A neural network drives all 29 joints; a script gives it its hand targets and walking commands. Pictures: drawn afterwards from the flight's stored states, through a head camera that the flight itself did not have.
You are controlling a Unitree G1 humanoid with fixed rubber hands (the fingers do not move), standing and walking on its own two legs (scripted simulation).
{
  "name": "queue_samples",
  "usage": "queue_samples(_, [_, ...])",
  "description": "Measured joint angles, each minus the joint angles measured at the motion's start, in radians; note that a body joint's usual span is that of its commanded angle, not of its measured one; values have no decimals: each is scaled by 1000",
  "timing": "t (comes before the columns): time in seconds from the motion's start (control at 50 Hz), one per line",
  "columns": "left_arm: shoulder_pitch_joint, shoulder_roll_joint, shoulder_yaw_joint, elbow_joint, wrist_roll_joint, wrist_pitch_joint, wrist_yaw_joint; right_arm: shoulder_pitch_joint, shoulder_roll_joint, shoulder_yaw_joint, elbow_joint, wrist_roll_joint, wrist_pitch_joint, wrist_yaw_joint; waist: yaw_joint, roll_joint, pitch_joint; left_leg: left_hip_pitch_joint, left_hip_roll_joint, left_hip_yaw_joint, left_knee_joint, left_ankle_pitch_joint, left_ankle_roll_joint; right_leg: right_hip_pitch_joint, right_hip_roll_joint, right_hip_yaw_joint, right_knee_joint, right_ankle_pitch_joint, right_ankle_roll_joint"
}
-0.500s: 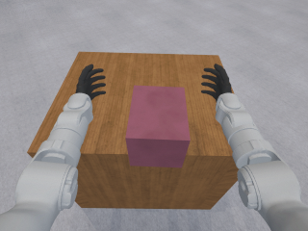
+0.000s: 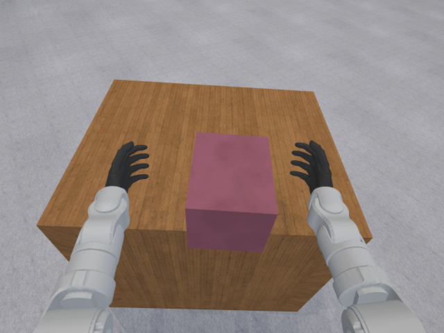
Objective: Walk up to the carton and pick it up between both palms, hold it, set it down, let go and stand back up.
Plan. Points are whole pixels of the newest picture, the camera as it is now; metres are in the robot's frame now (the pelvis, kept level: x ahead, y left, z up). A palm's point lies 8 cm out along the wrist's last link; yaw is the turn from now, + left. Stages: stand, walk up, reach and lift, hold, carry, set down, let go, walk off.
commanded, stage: set down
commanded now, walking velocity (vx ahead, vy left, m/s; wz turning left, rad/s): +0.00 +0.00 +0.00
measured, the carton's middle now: (228, 191) +0.45 -0.01 -0.03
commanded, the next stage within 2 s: none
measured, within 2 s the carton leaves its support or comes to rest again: neither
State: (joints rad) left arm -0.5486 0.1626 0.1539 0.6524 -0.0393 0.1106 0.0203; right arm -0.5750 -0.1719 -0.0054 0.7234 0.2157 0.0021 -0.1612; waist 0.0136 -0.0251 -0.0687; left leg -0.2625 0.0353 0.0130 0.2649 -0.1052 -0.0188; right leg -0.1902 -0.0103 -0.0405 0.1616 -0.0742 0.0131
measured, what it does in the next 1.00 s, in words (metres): stands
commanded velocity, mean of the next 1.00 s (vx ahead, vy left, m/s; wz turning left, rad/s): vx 0.00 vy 0.00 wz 0.00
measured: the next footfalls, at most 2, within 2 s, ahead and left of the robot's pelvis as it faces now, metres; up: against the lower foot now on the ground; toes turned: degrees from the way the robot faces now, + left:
none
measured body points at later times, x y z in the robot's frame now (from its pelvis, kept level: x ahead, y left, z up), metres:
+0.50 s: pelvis +0.00 +0.00 +0.00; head +0.00 +0.01 +0.45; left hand +0.32 +0.19 +0.05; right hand +0.32 -0.19 +0.06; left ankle +0.01 +0.12 -0.75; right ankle +0.00 -0.13 -0.75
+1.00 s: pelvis +0.01 +0.00 +0.00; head +0.01 +0.01 +0.45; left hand +0.26 +0.20 +0.00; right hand +0.24 -0.20 +0.01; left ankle +0.01 +0.12 -0.75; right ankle +0.00 -0.13 -0.75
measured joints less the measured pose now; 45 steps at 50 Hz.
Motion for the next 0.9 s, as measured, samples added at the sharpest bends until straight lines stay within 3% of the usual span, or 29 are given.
queue_samples(0.08, [116,-23,-21,-158,3,48,11,113,-6,4,-114,-2,3,13,6,2,36,42,-1,2,8,-12,2,45,-1,2,0,-7,2])
queue_samples(0.2, [167,-19,-54,-269,-26,110,38,178,-25,10,-201,7,16,33,7,-2,90,78,3,6,29,-24,1,71,1,6,38,-26,0])
queue_samples(0.3, [175,-15,-63,-299,-36,127,49,204,-32,15,-238,23,18,42,3,-3,104,98,6,10,33,-28,0,83,4,11,55,-35,-1])
queue_samples(0.46, [304,-39,-57,-334,-16,126,21,339,-25,58,-302,24,-27,30,0,4,90,151,8,17,17,-35,-2,131,6,18,42,-42,-2])
queue_samples(0.7, [539,-23,-98,-413,-44,-1,33,586,-3,73,-411,1,-127,48,27,-1,122,199,9,20,23,-53,-6,172,6,20,60,-65,-4])
queue_samples(0.9, [649,-20,-151,-402,-66,-150,59,718,7,56,-437,-28,-190,92,24,-4,99,165,11,38,47,-71,-5,120,7,39,108,-89,-3])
